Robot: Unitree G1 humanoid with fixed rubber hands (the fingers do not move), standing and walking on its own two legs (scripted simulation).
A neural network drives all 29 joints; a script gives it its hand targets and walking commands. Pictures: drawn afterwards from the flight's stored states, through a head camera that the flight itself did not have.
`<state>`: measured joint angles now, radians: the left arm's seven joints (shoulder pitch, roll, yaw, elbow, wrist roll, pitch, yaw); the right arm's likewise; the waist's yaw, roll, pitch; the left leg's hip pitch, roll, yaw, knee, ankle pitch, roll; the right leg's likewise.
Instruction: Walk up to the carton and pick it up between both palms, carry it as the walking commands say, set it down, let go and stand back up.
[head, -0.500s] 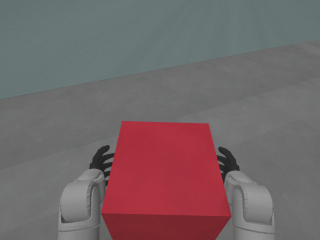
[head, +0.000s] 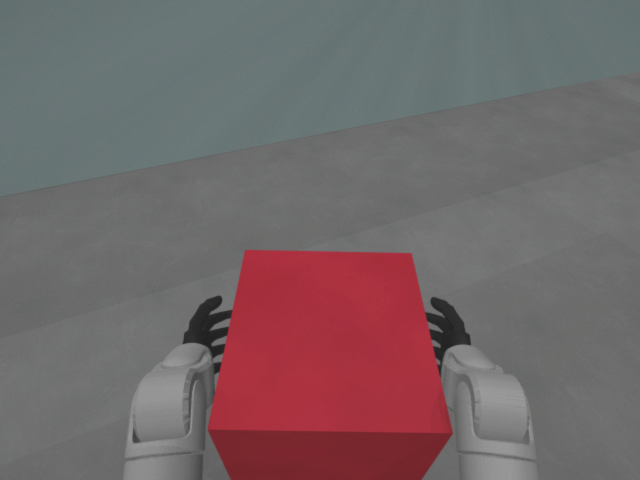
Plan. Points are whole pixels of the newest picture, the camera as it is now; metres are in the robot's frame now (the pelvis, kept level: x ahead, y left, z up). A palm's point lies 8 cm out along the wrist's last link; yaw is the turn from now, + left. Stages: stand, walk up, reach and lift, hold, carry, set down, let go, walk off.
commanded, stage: carry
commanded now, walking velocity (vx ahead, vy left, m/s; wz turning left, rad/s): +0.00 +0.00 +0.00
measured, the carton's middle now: (325, 386) +0.28 +0.00 -0.01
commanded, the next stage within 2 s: hold in 0.72 s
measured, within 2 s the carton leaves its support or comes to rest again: neither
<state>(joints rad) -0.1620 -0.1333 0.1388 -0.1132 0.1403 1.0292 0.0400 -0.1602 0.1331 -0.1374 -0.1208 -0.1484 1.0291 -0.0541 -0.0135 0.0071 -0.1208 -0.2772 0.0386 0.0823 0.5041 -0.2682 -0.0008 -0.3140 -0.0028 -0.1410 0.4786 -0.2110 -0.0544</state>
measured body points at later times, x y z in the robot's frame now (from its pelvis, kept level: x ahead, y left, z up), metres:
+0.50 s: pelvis +0.01 -0.01 +0.00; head -0.01 -0.01 +0.45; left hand +0.30 +0.14 +0.04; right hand +0.29 -0.17 +0.04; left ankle +0.00 +0.12 -0.74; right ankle +0.03 -0.08 -0.74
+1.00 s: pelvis +0.00 +0.01 +0.01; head -0.02 -0.01 +0.46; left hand +0.29 +0.16 +0.05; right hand +0.28 -0.15 +0.04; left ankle +0.00 +0.12 -0.74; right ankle +0.03 -0.08 -0.74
